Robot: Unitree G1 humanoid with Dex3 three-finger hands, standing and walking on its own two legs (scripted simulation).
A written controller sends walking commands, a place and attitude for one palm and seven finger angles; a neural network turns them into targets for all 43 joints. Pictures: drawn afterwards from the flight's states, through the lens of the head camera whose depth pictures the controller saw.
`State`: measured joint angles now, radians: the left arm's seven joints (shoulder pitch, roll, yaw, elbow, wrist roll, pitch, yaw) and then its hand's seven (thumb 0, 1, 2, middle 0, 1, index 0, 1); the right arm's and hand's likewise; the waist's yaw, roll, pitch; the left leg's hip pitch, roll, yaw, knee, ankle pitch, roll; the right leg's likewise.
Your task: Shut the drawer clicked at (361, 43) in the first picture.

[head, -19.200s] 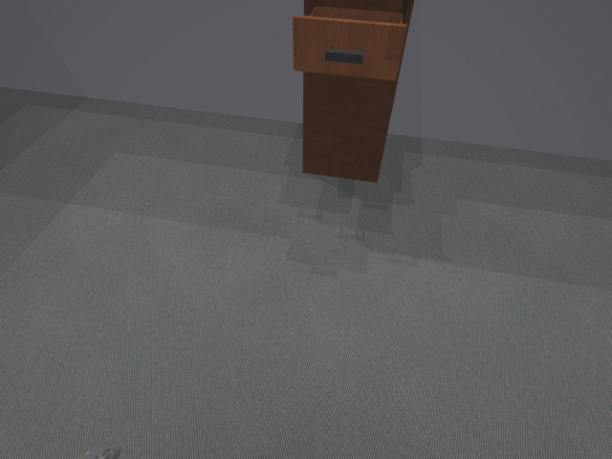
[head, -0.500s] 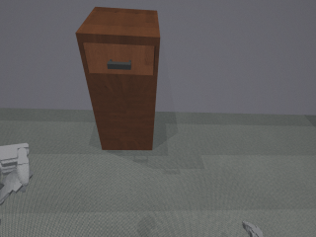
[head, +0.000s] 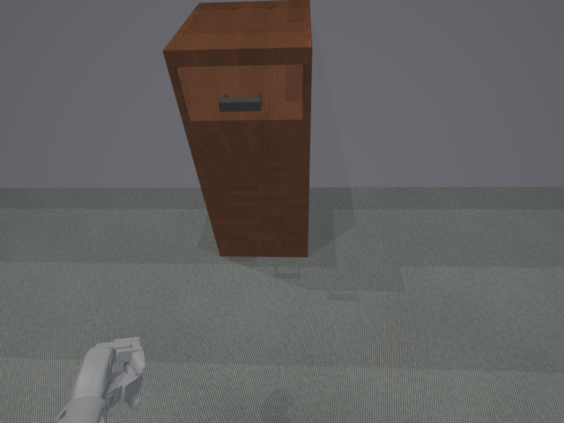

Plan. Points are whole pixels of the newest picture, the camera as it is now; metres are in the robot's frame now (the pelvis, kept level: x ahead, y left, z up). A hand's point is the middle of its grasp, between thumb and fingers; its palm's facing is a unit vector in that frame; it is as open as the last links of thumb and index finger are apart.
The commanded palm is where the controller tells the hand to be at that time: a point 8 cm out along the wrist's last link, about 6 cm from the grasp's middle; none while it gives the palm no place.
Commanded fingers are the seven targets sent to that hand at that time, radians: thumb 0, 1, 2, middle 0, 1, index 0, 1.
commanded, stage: let the arm hang, fingers relaxed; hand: left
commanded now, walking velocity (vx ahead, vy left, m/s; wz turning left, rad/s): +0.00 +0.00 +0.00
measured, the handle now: (241, 100) +0.92 +0.15 +0.02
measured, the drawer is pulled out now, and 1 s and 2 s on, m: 0.00 0.00 0.00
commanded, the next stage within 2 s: look to check the result in 0.94 s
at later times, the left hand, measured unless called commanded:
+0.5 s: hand out of the picture -0.04 +0.18 -0.14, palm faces +0.02 -0.97 -0.23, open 6.2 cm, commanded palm none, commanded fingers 0.00 0.90 0.90 -0.20 -0.30 -0.20 -0.30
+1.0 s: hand out of the picture -0.01 +0.16 -0.15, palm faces +0.03 -0.98 -0.20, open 7.4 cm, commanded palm none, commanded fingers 0.00 0.90 0.90 -0.20 -0.30 -0.20 -0.30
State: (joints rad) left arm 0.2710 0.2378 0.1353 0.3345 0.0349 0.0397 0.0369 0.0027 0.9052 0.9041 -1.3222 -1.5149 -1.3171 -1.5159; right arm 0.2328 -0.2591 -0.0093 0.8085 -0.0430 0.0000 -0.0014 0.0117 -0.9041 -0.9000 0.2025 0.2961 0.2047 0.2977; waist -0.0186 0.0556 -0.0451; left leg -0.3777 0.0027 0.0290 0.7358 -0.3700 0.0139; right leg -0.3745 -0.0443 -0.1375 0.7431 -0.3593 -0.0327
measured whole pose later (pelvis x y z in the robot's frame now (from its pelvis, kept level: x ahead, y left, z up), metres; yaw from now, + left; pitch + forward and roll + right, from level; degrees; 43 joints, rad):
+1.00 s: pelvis -0.01 -0.01 +0.03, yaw -1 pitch -2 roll +0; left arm 0.27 0.13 0.02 1.15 0.01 0.00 0.03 0.01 0.91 0.90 -0.20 -0.30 -0.20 -0.30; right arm 0.34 -0.10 -0.01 1.14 -0.02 0.01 -0.04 0.00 -0.91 -0.90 0.20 0.30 0.20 0.30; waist -0.01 0.02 0.04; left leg -0.20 0.01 0.04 0.42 -0.20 0.00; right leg -0.20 -0.01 -0.13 0.43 -0.20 -0.05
